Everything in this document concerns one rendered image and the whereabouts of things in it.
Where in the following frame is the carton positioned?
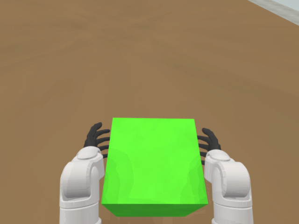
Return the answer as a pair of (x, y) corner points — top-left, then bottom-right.
(101, 118), (208, 217)

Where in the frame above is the left robot forearm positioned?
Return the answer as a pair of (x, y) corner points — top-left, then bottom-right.
(59, 146), (105, 224)

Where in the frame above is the left robot hand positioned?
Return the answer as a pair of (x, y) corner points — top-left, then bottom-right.
(83, 122), (110, 158)

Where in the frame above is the right robot forearm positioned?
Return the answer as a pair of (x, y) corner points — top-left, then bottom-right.
(204, 149), (254, 224)

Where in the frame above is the right robot hand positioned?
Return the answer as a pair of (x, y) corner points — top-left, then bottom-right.
(197, 128), (221, 165)

